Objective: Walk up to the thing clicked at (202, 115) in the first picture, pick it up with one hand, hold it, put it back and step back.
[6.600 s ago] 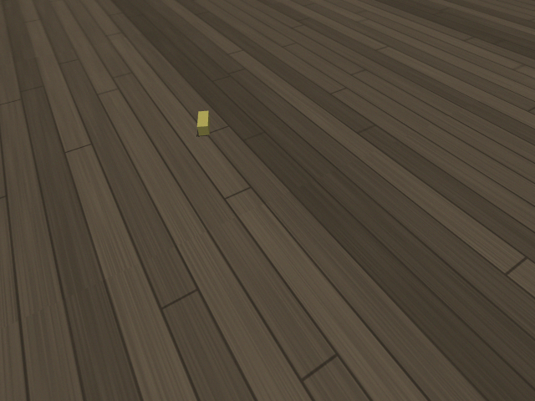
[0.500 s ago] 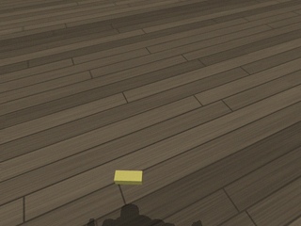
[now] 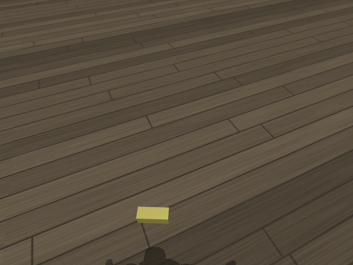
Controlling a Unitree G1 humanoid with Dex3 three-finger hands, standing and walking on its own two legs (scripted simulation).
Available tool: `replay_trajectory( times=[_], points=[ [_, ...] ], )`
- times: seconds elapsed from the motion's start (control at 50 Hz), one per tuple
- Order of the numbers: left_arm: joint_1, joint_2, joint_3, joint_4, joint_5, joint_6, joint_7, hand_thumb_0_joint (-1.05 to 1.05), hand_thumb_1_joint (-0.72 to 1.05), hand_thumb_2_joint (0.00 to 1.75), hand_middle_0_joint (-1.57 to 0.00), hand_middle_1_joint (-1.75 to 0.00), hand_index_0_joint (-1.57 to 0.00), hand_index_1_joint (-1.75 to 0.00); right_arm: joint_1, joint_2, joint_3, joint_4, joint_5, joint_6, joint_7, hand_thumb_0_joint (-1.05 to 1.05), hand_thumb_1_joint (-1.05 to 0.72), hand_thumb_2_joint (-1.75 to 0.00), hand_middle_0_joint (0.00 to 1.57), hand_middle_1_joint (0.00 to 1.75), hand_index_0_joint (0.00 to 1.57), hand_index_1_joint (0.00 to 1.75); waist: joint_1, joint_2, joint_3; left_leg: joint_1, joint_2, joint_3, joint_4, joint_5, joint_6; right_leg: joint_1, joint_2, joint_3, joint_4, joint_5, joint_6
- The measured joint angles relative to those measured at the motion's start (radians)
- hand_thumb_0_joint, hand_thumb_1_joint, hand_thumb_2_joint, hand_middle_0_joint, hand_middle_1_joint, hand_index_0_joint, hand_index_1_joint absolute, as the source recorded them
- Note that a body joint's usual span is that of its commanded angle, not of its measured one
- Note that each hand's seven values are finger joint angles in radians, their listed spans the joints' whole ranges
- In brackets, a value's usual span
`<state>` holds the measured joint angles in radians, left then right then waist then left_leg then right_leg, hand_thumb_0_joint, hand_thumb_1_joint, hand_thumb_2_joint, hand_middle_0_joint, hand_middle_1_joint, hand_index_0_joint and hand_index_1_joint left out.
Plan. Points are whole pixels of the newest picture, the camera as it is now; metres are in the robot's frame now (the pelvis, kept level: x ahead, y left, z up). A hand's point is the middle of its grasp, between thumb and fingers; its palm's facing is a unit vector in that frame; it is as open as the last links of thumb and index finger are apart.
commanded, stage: walk up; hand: left
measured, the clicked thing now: (153, 215) +0.51 +0.19 -0.75
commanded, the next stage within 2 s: stand in 0.50 s
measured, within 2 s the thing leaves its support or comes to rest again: neither
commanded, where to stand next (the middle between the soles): +0.11 +0.02 m, yaw +0 degrees
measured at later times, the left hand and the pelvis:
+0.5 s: hand out of the picture +0.08 +0.25 -0.16, palm faces +0.02 -0.94 -0.34, open 7.4 cm; pelvis +0.01 +0.00 +0.00, yaw +1 degrees
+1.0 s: hand out of the picture +0.09 +0.24 -0.16, palm faces -0.01 -0.95 -0.32, open 7.4 cm; pelvis +0.01 -0.01 +0.00, yaw +0 degrees
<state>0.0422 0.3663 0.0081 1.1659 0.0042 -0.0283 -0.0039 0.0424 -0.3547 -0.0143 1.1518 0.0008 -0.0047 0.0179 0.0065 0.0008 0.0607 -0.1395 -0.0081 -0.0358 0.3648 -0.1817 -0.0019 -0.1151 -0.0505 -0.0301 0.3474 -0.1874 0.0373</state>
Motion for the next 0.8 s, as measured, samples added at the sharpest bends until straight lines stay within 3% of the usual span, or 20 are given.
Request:
replay_trajectory(
  times=[0.8],
  points=[
    [0.028,-0.021,0.012,-0.023,0.0,0.013,-0.002,0.01,0.9,0.9,-0.2,-0.3,-0.2,-0.3,0.016,0.018,0.009,-0.017,-0.007,-0.004,-0.01,0.0,-0.9,-0.9,0.21,0.3,0.2,0.3,-0.002,-0.012,0.012,0.024,0.013,-0.002,-0.046,0.013,-0.014,0.02,0.013,-0.003,-0.038,0.01,-0.011]
  ],
)
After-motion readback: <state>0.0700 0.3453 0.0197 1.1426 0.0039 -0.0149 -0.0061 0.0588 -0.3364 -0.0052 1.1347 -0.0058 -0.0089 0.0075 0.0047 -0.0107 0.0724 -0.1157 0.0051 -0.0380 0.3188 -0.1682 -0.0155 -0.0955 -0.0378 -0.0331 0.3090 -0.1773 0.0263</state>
